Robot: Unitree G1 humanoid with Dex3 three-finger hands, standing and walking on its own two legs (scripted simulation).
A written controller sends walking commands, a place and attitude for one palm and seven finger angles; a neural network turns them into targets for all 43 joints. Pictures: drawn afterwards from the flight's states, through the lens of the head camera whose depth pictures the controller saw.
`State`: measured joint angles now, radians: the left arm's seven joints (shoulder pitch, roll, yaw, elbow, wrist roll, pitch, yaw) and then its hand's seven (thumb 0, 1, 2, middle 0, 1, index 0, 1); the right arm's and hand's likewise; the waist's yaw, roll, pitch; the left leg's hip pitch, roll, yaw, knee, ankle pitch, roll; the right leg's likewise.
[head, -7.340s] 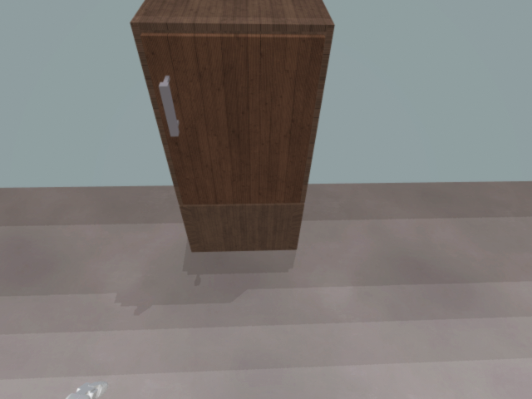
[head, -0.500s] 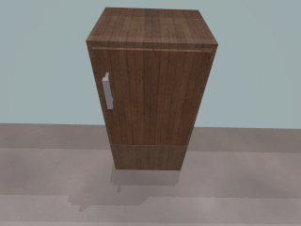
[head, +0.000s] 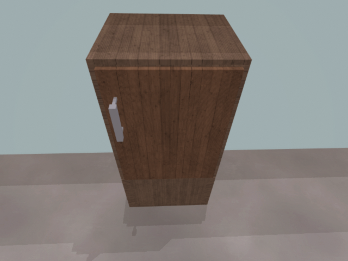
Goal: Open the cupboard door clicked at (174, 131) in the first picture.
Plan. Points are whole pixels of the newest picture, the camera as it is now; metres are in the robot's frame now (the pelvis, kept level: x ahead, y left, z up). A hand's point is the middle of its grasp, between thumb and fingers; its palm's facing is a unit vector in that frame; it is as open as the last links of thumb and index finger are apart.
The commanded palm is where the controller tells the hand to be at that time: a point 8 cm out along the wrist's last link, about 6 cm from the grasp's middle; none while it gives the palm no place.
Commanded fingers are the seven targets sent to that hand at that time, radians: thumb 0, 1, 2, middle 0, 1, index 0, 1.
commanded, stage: come to a stop and stand still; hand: left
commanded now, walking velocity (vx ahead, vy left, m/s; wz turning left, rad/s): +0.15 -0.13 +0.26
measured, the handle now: (117, 120) +0.54 +0.21 +0.00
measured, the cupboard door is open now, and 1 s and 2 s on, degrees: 0 0 0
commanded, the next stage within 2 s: look again from close up in 1.50 s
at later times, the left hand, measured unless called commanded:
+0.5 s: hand out of the picture +0.09 +0.19 -0.19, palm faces +0.10 -0.98 -0.19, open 7.3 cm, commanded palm none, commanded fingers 0.00 0.90 0.90 -0.20 -0.30 -0.20 -0.30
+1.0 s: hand out of the picture -0.03 +0.16 -0.18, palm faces +0.06 -0.99 -0.15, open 7.4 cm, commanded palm none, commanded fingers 0.00 0.90 0.90 -0.20 -0.30 -0.20 -0.30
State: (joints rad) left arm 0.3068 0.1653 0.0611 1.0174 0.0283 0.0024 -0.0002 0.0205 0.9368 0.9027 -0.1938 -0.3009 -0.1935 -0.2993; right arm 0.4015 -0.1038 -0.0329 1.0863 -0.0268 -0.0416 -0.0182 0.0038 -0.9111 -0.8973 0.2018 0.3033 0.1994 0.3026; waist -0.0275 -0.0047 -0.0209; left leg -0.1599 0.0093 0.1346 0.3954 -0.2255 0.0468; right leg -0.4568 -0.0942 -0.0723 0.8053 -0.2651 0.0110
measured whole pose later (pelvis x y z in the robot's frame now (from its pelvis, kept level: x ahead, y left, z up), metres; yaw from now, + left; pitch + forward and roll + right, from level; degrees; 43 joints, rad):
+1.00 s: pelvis -0.01 +0.01 +0.00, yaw +2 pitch -2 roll -1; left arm 0.35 0.12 0.00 1.09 0.02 0.01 0.04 0.00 0.91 0.90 -0.20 -0.30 -0.19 -0.30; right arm 0.29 -0.16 -0.03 1.12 -0.01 0.03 -0.01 0.00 -0.93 -0.90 0.20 0.30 0.20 0.30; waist -0.01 -0.01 0.01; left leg -0.24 0.00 0.17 0.39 -0.12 0.07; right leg -0.13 -0.03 -0.06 0.43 -0.26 0.01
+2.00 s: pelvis +0.01 +0.01 -0.01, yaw +2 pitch +0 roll -1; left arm 0.33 0.15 0.01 1.02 0.02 -0.03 0.04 0.01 0.92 0.90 -0.19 -0.30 -0.19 -0.30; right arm 0.32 -0.16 -0.01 1.05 -0.02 0.00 -0.01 0.02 -0.94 -0.90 0.20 0.30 0.20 0.30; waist -0.01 0.01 -0.03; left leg -0.33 -0.02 0.13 0.51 -0.19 0.09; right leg -0.20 -0.03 -0.06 0.53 -0.33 0.01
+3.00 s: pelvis +0.03 -0.03 -0.08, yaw +4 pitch +14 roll -1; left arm 0.33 0.30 0.29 0.13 -0.37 -0.28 -0.43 0.01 0.17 0.59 -0.25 -0.77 -0.25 -0.77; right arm 0.24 -0.20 0.02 0.57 0.05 -0.16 -0.06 0.01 -0.91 -0.90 0.21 0.30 0.20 0.30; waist -0.01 0.04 -0.13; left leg -0.86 0.03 0.04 1.06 -0.44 0.03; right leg -0.76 0.05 -0.10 1.04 -0.53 -0.06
